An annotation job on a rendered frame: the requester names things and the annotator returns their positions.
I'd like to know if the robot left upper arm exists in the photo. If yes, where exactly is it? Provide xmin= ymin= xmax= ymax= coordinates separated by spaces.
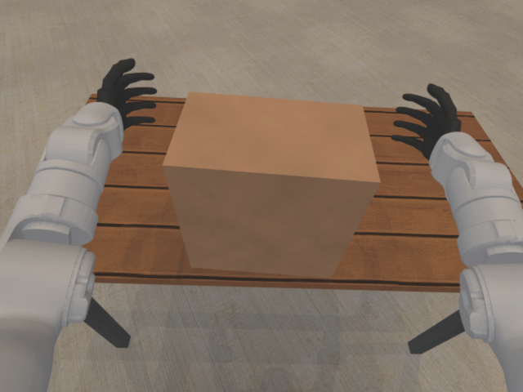
xmin=0 ymin=238 xmax=96 ymax=392

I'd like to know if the robot left hand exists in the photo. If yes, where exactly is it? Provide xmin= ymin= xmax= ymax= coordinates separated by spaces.
xmin=96 ymin=58 xmax=157 ymax=131

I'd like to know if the robot right upper arm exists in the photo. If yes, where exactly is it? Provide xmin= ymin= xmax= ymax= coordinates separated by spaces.
xmin=458 ymin=263 xmax=523 ymax=392

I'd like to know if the table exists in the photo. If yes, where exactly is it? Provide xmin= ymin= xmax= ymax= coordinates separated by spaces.
xmin=81 ymin=94 xmax=523 ymax=354

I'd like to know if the carton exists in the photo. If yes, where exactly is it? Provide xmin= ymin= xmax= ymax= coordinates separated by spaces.
xmin=162 ymin=91 xmax=381 ymax=278

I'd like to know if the right robot forearm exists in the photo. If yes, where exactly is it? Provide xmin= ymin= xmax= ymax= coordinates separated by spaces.
xmin=429 ymin=131 xmax=523 ymax=268

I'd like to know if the robot right hand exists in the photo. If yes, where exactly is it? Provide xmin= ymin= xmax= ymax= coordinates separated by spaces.
xmin=391 ymin=83 xmax=461 ymax=160

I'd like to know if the left robot forearm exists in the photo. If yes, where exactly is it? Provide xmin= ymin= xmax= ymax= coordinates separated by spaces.
xmin=0 ymin=102 xmax=124 ymax=252

